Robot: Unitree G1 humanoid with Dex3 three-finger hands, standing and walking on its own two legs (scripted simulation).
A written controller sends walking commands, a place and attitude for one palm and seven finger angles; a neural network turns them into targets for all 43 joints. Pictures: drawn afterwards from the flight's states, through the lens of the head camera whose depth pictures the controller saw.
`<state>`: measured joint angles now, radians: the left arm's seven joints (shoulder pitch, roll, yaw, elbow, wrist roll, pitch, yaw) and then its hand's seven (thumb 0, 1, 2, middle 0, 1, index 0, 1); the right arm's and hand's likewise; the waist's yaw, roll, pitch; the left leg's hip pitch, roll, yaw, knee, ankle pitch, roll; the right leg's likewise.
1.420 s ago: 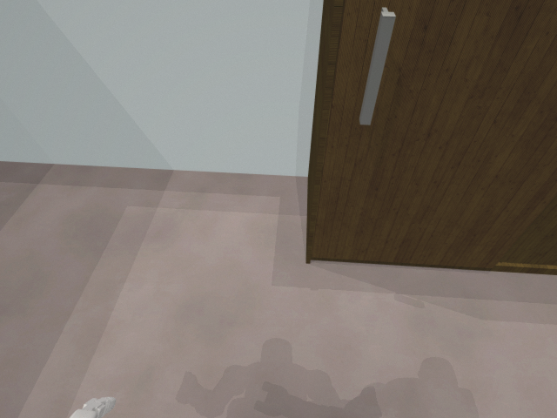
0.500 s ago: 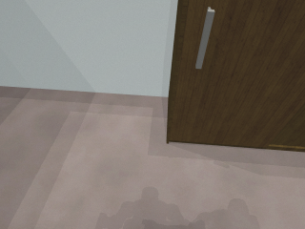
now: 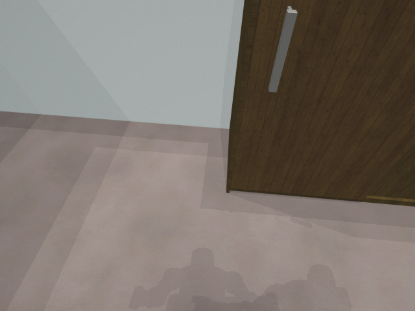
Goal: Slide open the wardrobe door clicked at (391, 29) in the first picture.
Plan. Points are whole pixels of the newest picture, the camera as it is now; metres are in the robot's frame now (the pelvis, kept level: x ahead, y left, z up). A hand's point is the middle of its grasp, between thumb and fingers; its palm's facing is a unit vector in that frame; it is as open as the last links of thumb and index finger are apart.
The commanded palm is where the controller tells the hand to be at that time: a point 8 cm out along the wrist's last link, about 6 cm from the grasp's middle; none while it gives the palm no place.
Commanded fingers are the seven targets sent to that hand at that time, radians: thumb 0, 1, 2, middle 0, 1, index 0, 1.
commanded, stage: look at it before walking up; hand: left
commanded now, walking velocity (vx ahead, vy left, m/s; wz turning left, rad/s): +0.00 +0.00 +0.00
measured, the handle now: (280, 52) +0.84 -0.18 +0.10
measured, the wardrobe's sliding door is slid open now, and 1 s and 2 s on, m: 0.00 0.00 0.00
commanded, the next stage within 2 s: take the last steps up to it in 0.06 s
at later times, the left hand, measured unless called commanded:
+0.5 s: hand out of the picture +0.07 +0.18 -0.17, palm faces -0.09 -0.97 -0.24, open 7.4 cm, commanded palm none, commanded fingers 0.00 0.90 0.90 -0.20 -0.30 -0.20 -0.30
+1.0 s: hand out of the picture +0.13 +0.10 -0.21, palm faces -0.04 -1.00 -0.09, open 7.4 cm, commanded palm none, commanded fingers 0.00 0.90 0.90 -0.20 -0.30 -0.20 -0.30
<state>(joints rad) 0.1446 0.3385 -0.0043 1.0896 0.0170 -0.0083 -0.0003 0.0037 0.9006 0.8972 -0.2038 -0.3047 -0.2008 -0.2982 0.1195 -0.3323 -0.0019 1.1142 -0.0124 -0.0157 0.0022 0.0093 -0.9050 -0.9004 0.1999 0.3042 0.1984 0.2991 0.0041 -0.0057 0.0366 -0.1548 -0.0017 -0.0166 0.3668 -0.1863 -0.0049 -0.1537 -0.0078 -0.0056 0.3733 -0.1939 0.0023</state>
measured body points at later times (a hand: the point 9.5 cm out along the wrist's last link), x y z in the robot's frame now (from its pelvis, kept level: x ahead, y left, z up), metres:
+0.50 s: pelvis +0.04 -0.03 -0.01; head +0.04 -0.04 +0.44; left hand +0.07 +0.23 -0.16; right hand +0.04 -0.29 -0.17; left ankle +0.01 +0.12 -0.75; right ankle +0.03 -0.13 -0.74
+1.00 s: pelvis +0.20 -0.06 -0.03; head +0.22 -0.03 +0.42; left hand +0.13 +0.15 -0.20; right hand +0.28 -0.29 -0.16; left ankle +0.28 +0.02 -0.75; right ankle +0.06 -0.14 -0.71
